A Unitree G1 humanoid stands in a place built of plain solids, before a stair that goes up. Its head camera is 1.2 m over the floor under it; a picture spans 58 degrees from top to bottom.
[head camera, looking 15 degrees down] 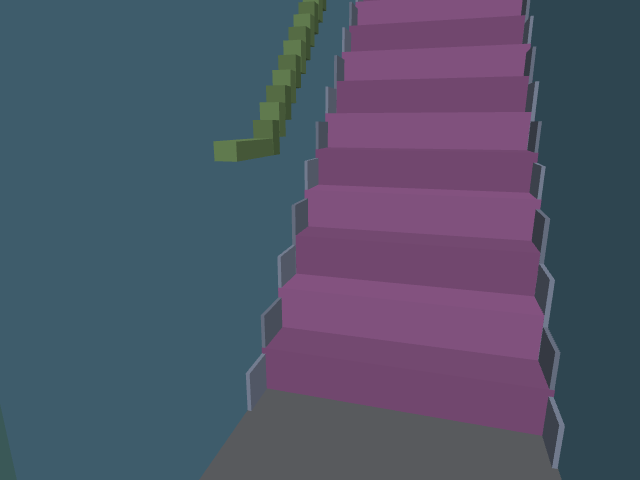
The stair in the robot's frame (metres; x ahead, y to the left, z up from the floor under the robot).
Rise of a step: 0.21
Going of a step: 0.22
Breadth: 1.22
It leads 16 degrees to the right of straight ahead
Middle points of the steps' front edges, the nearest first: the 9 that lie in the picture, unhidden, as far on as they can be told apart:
1.62 -0.32 0.21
1.84 -0.38 0.42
2.05 -0.44 0.63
2.26 -0.50 0.84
2.47 -0.56 1.06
2.69 -0.62 1.27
2.90 -0.68 1.48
3.11 -0.74 1.69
3.32 -0.80 1.90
